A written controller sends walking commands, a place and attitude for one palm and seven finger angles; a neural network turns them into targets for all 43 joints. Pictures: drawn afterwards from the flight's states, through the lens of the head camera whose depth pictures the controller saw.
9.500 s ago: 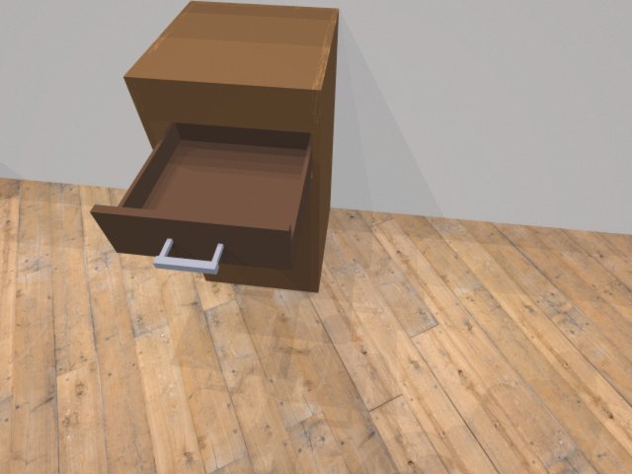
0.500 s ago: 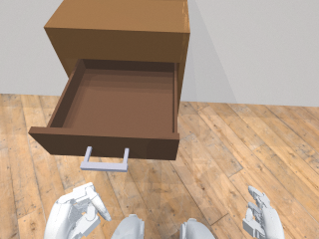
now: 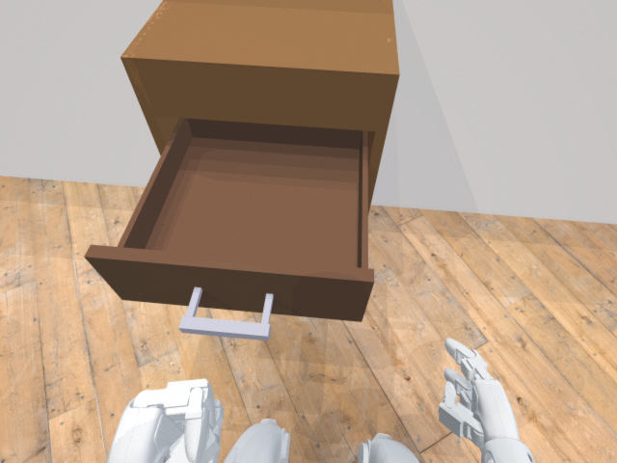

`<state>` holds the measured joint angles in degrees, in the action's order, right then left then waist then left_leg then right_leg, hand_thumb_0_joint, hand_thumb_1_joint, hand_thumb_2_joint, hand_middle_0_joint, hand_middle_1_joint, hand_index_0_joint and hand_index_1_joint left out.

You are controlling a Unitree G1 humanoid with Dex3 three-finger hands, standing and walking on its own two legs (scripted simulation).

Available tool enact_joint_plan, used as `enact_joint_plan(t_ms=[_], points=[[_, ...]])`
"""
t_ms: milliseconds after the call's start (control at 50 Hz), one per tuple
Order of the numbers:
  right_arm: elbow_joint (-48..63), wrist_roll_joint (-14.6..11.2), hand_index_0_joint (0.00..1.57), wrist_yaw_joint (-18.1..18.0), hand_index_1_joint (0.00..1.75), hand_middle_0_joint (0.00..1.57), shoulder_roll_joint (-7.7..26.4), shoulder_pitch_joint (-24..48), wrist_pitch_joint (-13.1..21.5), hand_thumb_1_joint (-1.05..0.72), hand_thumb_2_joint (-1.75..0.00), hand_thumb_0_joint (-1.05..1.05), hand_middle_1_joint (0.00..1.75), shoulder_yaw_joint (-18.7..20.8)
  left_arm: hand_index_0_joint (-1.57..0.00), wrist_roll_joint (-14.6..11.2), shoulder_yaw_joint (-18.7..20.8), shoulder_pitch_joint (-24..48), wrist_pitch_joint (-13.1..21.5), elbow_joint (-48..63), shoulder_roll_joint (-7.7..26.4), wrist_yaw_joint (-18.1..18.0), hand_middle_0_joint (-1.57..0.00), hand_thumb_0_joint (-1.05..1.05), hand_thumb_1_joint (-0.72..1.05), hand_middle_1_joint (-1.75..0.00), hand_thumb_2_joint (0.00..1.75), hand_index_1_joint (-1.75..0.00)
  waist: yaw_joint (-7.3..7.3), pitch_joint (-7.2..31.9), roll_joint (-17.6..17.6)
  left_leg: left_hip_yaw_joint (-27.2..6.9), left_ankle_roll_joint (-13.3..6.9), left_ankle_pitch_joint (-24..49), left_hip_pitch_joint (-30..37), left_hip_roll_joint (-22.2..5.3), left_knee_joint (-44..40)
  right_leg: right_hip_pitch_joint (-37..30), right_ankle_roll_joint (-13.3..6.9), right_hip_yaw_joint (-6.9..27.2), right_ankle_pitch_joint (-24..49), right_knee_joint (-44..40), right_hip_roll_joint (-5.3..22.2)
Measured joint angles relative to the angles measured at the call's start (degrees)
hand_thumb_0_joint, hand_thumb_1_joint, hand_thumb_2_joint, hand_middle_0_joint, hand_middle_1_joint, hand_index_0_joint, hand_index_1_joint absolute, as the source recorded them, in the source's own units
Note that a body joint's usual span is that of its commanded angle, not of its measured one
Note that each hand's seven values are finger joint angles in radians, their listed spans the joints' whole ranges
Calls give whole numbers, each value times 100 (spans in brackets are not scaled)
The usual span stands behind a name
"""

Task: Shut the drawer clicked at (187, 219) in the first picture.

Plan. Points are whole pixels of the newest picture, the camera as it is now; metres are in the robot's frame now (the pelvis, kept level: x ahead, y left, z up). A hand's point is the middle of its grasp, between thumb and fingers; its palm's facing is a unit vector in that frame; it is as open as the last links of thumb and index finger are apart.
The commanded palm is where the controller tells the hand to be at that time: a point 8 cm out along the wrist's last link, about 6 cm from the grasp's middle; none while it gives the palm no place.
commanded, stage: raise the hand and make a fist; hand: left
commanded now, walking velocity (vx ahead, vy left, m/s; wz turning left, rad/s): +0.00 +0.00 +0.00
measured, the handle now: (228, 313) +0.31 +0.15 -0.03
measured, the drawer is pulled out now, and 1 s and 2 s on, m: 0.30 0.30 0.30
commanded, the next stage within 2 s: bring the fist close to the handle in 0.34 s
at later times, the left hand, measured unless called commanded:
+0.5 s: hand (221, 442) +0.15 +0.10 +0.08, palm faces +0.00 -1.00 +0.02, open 3.3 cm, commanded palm +0.11 +0.16 +0.07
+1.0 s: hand (237, 406) +0.19 +0.10 +0.02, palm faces -0.03 -1.00 +0.01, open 3.3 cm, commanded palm +0.16 +0.16 +0.02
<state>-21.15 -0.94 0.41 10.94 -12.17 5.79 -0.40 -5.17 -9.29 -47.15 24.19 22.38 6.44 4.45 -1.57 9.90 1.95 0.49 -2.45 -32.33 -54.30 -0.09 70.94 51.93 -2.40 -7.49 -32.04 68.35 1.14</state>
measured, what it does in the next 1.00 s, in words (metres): stands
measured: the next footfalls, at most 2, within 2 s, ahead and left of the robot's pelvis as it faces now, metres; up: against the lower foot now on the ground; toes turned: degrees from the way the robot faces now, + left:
none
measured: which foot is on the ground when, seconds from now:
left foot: down 0.00-1.00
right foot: down 0.00-1.00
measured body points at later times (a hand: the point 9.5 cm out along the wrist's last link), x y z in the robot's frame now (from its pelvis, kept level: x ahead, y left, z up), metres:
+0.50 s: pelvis +0.00 -0.01 +0.00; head +0.05 -0.01 +0.45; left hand +0.14 +0.15 +0.08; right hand +0.20 -0.22 -0.06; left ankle +0.02 +0.09 -0.64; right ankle +0.02 -0.10 -0.64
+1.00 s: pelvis +0.00 -0.01 -0.02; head +0.08 +0.00 +0.42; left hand +0.18 +0.16 +0.02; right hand +0.19 -0.24 -0.10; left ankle +0.02 +0.09 -0.64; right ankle +0.02 -0.10 -0.64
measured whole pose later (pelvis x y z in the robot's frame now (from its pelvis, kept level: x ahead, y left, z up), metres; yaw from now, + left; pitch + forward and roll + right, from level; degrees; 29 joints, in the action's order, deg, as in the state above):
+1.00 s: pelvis +0.00 -0.01 -0.02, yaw -1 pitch +20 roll -2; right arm -24.6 -0.5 0.0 11.7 -11.9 5.3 -0.2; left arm -5.3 -6.0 -34.4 27.0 10.1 7.2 2.6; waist 0.6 11.3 1.3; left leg 0.2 -1.4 -34.4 -62.8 -1.1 77.1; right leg 60.8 -3.6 -7.7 -34.1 74.8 0.3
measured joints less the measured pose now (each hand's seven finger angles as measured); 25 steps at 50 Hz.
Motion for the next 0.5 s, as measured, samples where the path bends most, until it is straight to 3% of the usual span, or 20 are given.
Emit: enact_joint_plan(t_ms=[280, 500], points=[[16, -20, 20, -51, 30, 20, 58, -189, -104, -90, -90, 2, 30, 76, -140, 63, 4, -90, -1, 40, 68, -196, -139, 2, 90, -160, 90, -160, 114, 20, 4, 26, 7, -2, -14, -19, 16, 36, -10, 29, 2, 32, -18], [27, -30, 20, -46, 30, 20, 19, -145, -120, -90, -90, 2, 30, 69, -140, 93, -28, -109, 21, -47, 34, -226, -139, 2, 90, -160, 90, -160, 114, 61, -7, 31, 42, -3, 53, -33, -31, -8, -41, 39, -11, 17, -37]])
